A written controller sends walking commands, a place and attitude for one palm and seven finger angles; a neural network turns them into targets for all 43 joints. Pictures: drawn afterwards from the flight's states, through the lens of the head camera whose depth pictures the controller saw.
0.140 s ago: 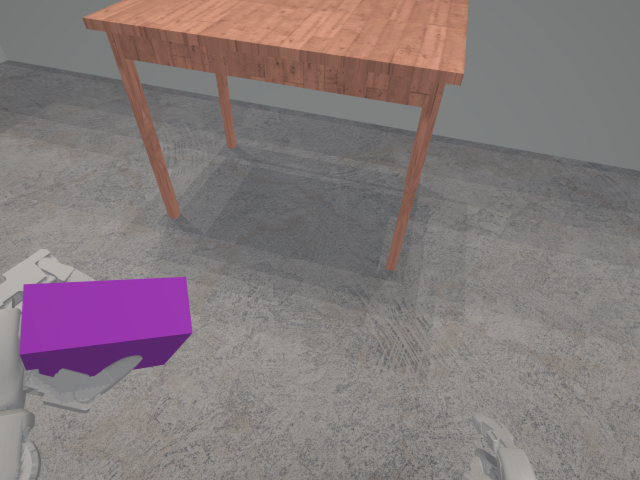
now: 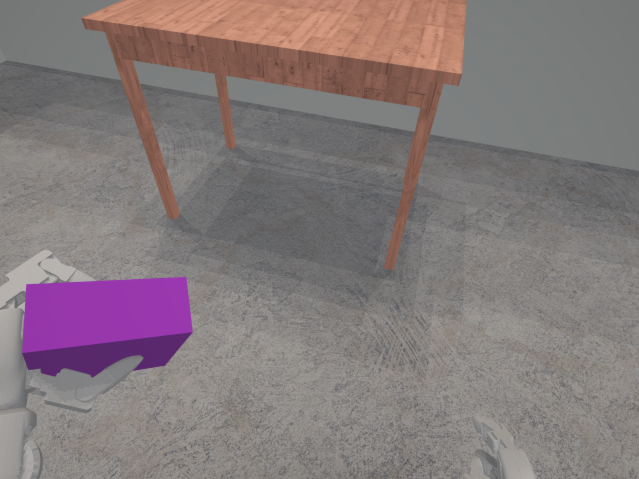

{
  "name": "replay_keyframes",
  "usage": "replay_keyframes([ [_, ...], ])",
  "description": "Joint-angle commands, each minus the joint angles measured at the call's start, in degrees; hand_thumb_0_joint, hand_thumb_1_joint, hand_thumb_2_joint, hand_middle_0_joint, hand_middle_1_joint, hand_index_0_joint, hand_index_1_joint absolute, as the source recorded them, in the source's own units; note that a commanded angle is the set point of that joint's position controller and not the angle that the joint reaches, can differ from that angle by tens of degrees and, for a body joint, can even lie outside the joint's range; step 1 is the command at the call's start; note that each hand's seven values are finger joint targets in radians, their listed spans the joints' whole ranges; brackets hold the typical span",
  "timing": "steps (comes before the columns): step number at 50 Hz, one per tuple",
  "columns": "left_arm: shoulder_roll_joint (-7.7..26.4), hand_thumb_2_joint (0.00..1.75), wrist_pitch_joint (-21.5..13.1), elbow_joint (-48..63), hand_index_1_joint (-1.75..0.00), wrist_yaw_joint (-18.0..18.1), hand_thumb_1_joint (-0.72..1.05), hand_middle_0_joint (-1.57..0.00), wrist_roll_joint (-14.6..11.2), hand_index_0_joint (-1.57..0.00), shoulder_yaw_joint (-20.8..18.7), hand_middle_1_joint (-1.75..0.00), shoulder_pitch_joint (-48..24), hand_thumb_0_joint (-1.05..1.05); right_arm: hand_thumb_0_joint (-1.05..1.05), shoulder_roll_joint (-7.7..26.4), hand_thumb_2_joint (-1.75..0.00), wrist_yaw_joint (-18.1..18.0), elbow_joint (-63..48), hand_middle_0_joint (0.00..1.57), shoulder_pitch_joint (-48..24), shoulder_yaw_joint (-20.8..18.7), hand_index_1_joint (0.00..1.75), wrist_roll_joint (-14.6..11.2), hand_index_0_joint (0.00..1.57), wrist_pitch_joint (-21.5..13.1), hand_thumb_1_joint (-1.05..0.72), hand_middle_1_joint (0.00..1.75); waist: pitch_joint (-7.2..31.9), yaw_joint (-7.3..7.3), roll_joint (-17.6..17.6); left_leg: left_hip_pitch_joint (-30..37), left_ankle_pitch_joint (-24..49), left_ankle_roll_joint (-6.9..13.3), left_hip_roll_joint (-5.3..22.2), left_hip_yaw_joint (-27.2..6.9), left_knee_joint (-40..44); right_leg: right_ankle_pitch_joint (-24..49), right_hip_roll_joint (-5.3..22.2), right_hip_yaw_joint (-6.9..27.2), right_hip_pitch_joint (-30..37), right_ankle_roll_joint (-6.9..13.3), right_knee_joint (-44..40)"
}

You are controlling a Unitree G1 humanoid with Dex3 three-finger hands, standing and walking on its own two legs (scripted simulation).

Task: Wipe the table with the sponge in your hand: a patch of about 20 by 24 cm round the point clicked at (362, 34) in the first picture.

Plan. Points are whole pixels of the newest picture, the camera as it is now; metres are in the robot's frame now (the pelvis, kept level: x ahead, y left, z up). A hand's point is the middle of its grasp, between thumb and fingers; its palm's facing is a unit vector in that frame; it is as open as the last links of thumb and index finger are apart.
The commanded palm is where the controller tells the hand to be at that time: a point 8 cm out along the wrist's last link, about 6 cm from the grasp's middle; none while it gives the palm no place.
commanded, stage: stand and wait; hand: left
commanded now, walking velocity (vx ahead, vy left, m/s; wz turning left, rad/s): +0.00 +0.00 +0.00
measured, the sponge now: (131, 330) +0.23 +0.21 +0.14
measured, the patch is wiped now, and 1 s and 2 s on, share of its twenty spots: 0.00 0.00 0.00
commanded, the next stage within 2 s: look at it before walking up in 0.12 s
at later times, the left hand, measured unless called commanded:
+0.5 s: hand (81, 331) +0.21 +0.24 +0.16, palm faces +0.42 -0.83 -0.38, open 9.5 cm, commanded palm +0.16 +0.28 +0.18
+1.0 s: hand (42, 292) +0.25 +0.30 +0.16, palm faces +0.57 -0.71 -0.41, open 9.4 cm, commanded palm +0.19 +0.33 +0.18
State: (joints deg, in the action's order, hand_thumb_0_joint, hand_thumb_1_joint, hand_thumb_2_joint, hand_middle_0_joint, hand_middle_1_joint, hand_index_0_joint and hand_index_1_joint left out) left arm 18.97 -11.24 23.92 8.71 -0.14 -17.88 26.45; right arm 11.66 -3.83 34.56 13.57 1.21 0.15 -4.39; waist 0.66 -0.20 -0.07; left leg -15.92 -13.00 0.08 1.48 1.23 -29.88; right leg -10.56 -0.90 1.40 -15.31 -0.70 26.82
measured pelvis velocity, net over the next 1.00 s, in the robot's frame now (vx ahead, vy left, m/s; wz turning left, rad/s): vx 0.09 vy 0.02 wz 0.23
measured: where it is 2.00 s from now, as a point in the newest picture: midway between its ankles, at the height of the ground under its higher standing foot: (300, 444)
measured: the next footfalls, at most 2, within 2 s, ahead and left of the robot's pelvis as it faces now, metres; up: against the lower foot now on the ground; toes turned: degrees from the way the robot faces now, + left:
left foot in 1.00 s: +0.14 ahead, +0.16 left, +0.00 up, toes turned +21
right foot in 1.38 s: +0.37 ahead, -0.06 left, +0.00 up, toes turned +7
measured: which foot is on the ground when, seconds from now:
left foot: down 0.00-0.76, up 0.78-0.98, down 1.00-1.00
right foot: down 0.00-1.00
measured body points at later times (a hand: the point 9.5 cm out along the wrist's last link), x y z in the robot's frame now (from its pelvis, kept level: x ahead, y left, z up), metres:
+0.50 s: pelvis +0.00 +0.00 +0.00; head -0.01 +0.00 +0.45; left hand +0.18 +0.28 +0.18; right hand +0.16 -0.24 -0.09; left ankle +0.03 +0.11 -0.73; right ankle +0.04 -0.13 -0.74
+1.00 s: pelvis +0.09 +0.02 -0.02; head +0.12 +0.04 +0.43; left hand +0.22 +0.33 +0.18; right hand +0.29 -0.20 -0.11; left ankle +0.11 +0.14 -0.74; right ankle +0.04 -0.13 -0.74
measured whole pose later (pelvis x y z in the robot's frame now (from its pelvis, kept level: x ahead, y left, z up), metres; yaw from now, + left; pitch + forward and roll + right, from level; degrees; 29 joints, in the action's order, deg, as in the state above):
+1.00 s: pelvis +0.09 +0.02 -0.02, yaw +13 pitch +0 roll +1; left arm 21.3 -13.4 31.0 9.6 0.3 -20.6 27.4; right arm 13.0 -3.7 34.9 14.8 -0.5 1.0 -3.1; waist -2.6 -0.1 3.2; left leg -20.8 -15.7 0.6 2.9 7.5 -35.7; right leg -26.6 8.0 -8.8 -10.3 -2.3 38.1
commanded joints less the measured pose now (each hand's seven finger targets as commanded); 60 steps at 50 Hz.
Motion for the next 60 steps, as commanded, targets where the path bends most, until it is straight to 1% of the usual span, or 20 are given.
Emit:
replay_keyframes([
  [1, 9.21, 1.3, -3.94, 13.64, -1.6, 1.23, 0.1, -1.2, -0.51, -1.2, -5.67, -1.6, -5.3, 0.0, 0.0, 6.76, -0.9, -0.77, -9.11, 0.2, -5.88, -2.46, 0.3, -0.1, 0.2, -3.14, -0.9, 0.3, 4.17, 0.27, -3.6, -3.28, -2.79, 0.73, 3.35, -3.04, 8.49, -0.94, 2.31, 2.6, 4.43, 0.8, -3.84],
  [18, 9.86, 1.3, -3.6, 12.81, -1.6, 1.27, 0.1, -1.2, -0.62, -1.2, -6.3, -1.6, -5.6, 0.0, 0.0, 7.08, -0.9, -0.87, -8.85, 0.2, -5.84, -2.72, 0.3, -0.07, 0.2, -3.23, -0.9, 0.3, 4.35, 0.17, -1.84, -2.23, -2.99, 0.44, 2.75, -2.23, 7.57, -1.46, 2.55, 3.32, 3.14, 0.94, -5.06],
  [23, 10.34, 1.3, -2.88, 14.36, -1.6, 1.88, 0.1, -1.2, -0.29, -1.2, -6.47, -1.6, -6.0, 0.0, 0.0, 7.25, -0.9, -1.11, -8.97, 0.2, -5.52, -3.22, 0.3, 0.24, 0.2, -2.42, -0.9, 0.3, 2.38, -0.44, -2.02, -5.48, -20.85, 2.95, 2.53, -4.21, 5.52, -23.12, 5.8, 3.95, -1.35, 2.35, -4.44],
  [28, 11.25, 1.3, -2.59, 15.34, -1.6, 2.55, 0.1, -1.2, 0.04, -1.2, -8.21, -1.6, -5.67, 0.0, 0.0, 7.14, -0.9, -1.57, -8.43, 0.2, -4.66, -3.03, 0.3, 0.67, 0.2, -2.21, -0.9, 0.3, 0.86, -1.18, -2.54, -9.11, -20.03, 5.23, 4.28, -11.23, 4.17, -22.59, 6.88, 2.49, -1.38, 3.34, 2.36],
  [31, 10.15, 1.3, -3.48, 15.52, -1.6, 2.18, 0.1, -1.2, -0.27, -1.2, -8.12, -1.6, -3.5, 0.0, 0.0, 7.41, -0.9, -1.41, -7.73, 0.2, -3.71, -3.27, 0.3, 0.83, 0.2, -2.71, -0.9, 0.3, 3.99, -1.02, -9.25, -6.44, -7.68, 7.92, 8.85, -18.53, 5.68, -13.82, 4.01, -2.81, -0.1, 1.21, 11.9],
  [34, 8.89, 1.3, -3.21, 13.78, -1.6, 1.04, 0.1, -1.2, -0.15, -1.2, -6.79, -1.6, -2.72, 0.0, 0.0, 7.37, -0.9, -0.94, -7.52, 0.2, -4.07, -3.38, 0.3, 0.75, 0.2, -2.63, -0.9, 0.3, 1.01, -0.75, -12.37, -9.48, -10.81, 9.32, 10.95, -22.56, 7.46, -18.71, 2.41, -3.3, -0.32, 0.28, 11.36],
  [36, 9.11, 1.3, -3.56, 14.43, -1.6, 0.84, 0.1, -1.2, 0.23, -1.2, -6.47, -1.6, -5.22, 0.0, 0.0, 7.13, -0.9, -0.6, -7.29, 0.2, -3.94, -3.36, 0.3, 0.58, 0.2, -2.71, -0.9, 0.3, 0.19, -0.33, -7.41, -16.19, -10.34, 6.78, 7.54, -15.91, 2.24, -18.54, 5.18, -0.13, 7.29, 1.92, 3.43],
  [38, 11.53, 1.3, -3.92, 14.76, -1.6, 1.27, 0.1, -1.2, 0.47, -1.2, -7.23, -1.6, -7.57, 0.0, 0.0, 6.11, -0.9, -0.16, -7.14, 0.2, -3.68, -3.78, 0.3, 0.2, 0.2, -3.1, -0.9, 0.3, 0.07, -0.12, 12.74, -27.03, -13.89, 1.33, -1.56, -0.03, -19.52, -22.74, 20.82, 21.81, 14.85, 9.71, -9.13],
  [39, 11.58, 1.3, -4.26, 14.47, -1.6, 1.43, 0.1, -1.2, -0.21, -1.2, -6.81, -1.6, -8.7, 0.0, 0.0, 6.88, -0.9, -0.18, -7.1, 0.2, -5.47, -4.16, 0.3, 0.01, 0.2, -3.37, -0.9, 0.3, -1.69, 0.65, 14.47, -28.47, -16.6, 0.18, -0.92, -0.06, -32.74, -19.62, 27.46, 27.69, 13.27, 13.64, -13.1],
  [41, 12.02, 1.3, -4.9, 14.02, -1.6, 1.45, 0.1, -1.2, 0.46, -1.2, -7.15, -1.6, -7.85, 0.0, 0.0, 6.68, -0.9, -0.29, -6.27, 0.2, -5.22, -3.34, 0.3, 0.65, 0.2, -2.95, -0.9, 0.3, -3.21, 0.47, 5.7, -26.1, -13.62, -0.3, 2.84, -2.77, -35.05, -13.27, 26.41, 20.28, 9.13, 14.02, -12.47],
  [43, 14.16, 1.3, -5.53, 15.81, -1.6, 1.28, 0.1, -1.2, 0.84, -1.2, -9.26, -1.6, -7.51, 0.0, 0.0, 5.68, -0.9, -0.29, -6.53, 0.2, -6.28, -2.57, 0.3, 0.77, 0.2, -1.76, -0.9, 0.3, -3.0, 0.73, 4.47, -17.96, -12.82, 0.46, 4.94, -0.98, -25.09, -2.16, 22.86, 8.14, 4.35, 11.04, -8.76],
  [46, 12.47, 1.3, -5.61, 16.58, -1.6, 1.91, 0.1, -1.2, 0.02, -1.2, -9.77, -1.6, -5.47, 0.0, 0.0, 3.93, -0.9, -0.22, -8.16, 0.2, -6.22, -2.41, 0.3, 0.97, 0.2, -1.49, -0.9, 0.3, 0.76, 1.22, 9.74, -8.38, -7.79, 0.65, 1.45, 7.7, -8.74, 6.9, 17.72, -3.38, 7.79, 8.28, -3.26],
  [48, 10.84, 1.3, -4.91, 17.7, -1.6, 2.51, 0.1, -1.2, -0.84, -1.2, -8.73, -1.6, -3.3, 0.0, 0.0, 4.42, -0.9, -0.79, -8.43, 0.2, -4.57, -3.46, 0.3, 0.83, 0.2, -1.85, -0.9, 0.3, 5.73, -0.74, 4.82, 5.2, 0.86, 0.6, -3.07, 11.72, 1.42, 15.04, 14.18, -8.13, 5.99, 5.07, 9.83],
  [49, 11.02, 1.3, -5.32, 20.93, -1.6, 2.77, 0.1, -1.2, -1.02, -1.2, -8.66, -1.6, -3.86, 0.0, 0.0, 5.06, -0.9, -1.06, -9.1, 0.2, -3.37, -4.11, 0.3, 0.41, 0.2, -1.96, -0.9, 0.3, 10.05, -1.97, -1.33, 16.36, 3.36, 2.3, -0.39, 7.13, 3.73, 16.47, 12.27, -9.56, 0.12, 2.37, 23.16],
  [50, 10.56, 1.3, -5.9, 23.48, -1.6, 3.07, 0.1, -1.2, -1.22, -1.2, -9.01, -1.6, -2.77, 0.0, 0.0, 6.89, -0.9, -0.92, -9.35, 0.2, -4.27, -4.73, 0.3, 0.56, 0.2, -1.77, -0.9, 0.3, 12.48, -1.72, -16.95, 26.01, 13.62, 9.12, 13.12, -12.93, 5.35, -7.38, 5.14, -11.28, -13.58, -1.32, 37.69],
  [51, 11.37, 1.3, -6.56, 25.13, -1.6, 3.47, 0.1, -1.2, -0.87, -1.2, -8.9, -1.6, -3.14, 0.0, 0.0, 5.92, -0.9, -0.23, -9.62, 0.2, -3.83, -3.95, 0.3, 0.23, 0.2, -2.0, -0.9, 0.3, 13.21, -0.84, -20.32, 28.73, 27.51, 15.65, 22.73, -29.32, 6.9, -25.53, 2.64, -6.21, -21.59, -1.01, 46.63],
  [52, 14.54, 1.3, -6.05, 21.73, -1.6, 2.81, 0.1, -1.2, -0.24, -1.2, -10.78, -1.6, -4.28, 0.0, 0.0, 5.92, -0.9, 0.41, -7.8, 0.2, -3.35, -3.92, 0.3, 0.35, 0.2, -1.96, -0.9, 0.3, 10.14, -1.48, -12.28, 23.83, 20.59, 17.08, 24.29, -31.1, 8.59, -24.26, 5.64, -1.48, -24.52, -0.44, 49.27],
  [54, 12.16, 1.3, -4.6, 21.93, -1.6, 1.73, 0.1, -1.2, -0.54, -1.2, -9.53, -1.6, -4.96, 0.0, 0.0, 6.61, -0.9, 0.83, -7.02, 0.2, -4.57, -5.07, 0.3, -0.18, 0.2, -2.27, -0.9, 0.3, 4.99, -1.52, -7.21, 18.98, 16.38, 16.42, 22.76, -26.46, 8.66, -22.53, 8.46, -0.22, -28.41, -1.18, 47.86],
  [58, 10.16, 1.3, -4.3, 24.2, -1.6, 1.17, 0.1, -1.2, -1.16, -1.2, -8.69, -1.6, 0.04, 0.0, 0.0, 5.77, -0.9, 1.0, -6.86, 0.2, -4.55, -4.55, 0.3, -0.88, 0.2, -3.47, -0.9, 0.3, 4.79, 0.3, -13.46, 13.48, 13.38, 10.39, 14.36, -7.95, 10.11, -12.07, 7.48, -6.65, -21.96, -2.03, 33.63],
  [60, 9.18, 1.3, -4.08, 21.92, -1.6, 0.73, 0.1, -1.2, -1.5, -1.2, -7.9, -1.6, 0.82, 0.0, 0.0, 5.48, -0.9, 0.95, -7.13, 0.2, -4.96, -4.08, 0.3, -0.41, 0.2, -3.78, -0.9, 0.3, 2.99, 0.18, -14.33, 7.53, 12.03, 9.45, 13.92, -5.27, 12.12, -8.83, 7.06, -8.7, -16.05, -2.28, 27.11],
])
